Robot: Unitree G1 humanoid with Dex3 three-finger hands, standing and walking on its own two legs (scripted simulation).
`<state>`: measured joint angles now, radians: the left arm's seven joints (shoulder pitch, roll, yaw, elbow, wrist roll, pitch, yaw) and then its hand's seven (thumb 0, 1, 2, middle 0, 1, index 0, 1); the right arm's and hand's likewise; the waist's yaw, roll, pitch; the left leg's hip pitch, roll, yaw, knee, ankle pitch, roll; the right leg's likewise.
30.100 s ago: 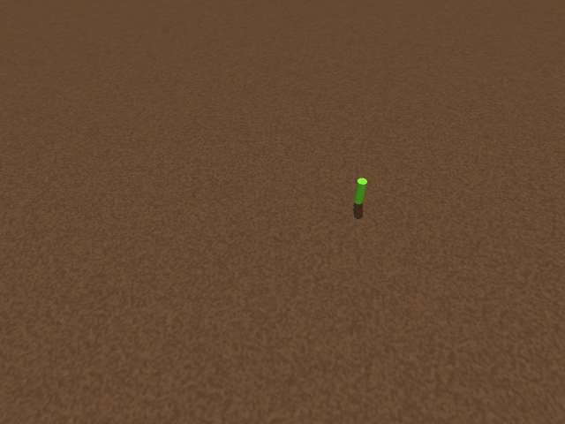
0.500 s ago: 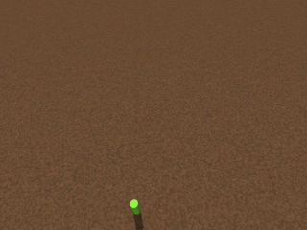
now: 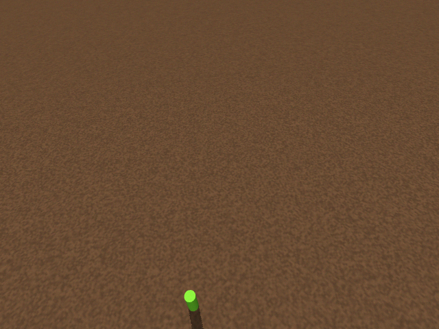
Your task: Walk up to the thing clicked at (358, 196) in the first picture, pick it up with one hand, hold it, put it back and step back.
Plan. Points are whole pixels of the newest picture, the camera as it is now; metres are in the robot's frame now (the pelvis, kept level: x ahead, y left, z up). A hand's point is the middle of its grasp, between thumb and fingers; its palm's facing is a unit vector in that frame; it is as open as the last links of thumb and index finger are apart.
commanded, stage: stand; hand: left
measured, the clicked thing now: (191, 301) +0.37 +0.17 -0.71
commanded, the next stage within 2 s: step back in 0.10 s
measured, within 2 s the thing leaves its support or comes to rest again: neither
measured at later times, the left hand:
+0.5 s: hand out of the picture +0.06 +0.29 -0.19, palm faces -0.04 -0.92 -0.39, open 7.4 cm
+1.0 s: hand out of the picture -0.07 +0.27 -0.18, palm faces -0.11 -0.91 -0.39, open 7.4 cm
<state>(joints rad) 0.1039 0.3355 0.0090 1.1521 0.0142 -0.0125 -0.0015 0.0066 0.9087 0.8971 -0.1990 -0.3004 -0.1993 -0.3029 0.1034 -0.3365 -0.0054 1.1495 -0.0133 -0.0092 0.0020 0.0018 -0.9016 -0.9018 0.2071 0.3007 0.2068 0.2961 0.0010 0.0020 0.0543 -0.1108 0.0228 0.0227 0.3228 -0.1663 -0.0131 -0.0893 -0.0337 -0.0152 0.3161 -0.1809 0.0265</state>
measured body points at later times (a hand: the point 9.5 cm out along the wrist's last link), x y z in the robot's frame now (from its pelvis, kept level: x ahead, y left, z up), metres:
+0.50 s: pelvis -0.06 +0.02 -0.04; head -0.01 +0.03 +0.41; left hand +0.06 +0.34 -0.16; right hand +0.03 -0.31 -0.15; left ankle -0.04 +0.12 -0.74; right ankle +0.00 -0.13 -0.75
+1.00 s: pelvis -0.19 +0.01 -0.04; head -0.14 +0.00 +0.41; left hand -0.07 +0.32 -0.15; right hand -0.11 -0.32 -0.15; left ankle -0.06 +0.12 -0.74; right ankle -0.21 -0.12 -0.75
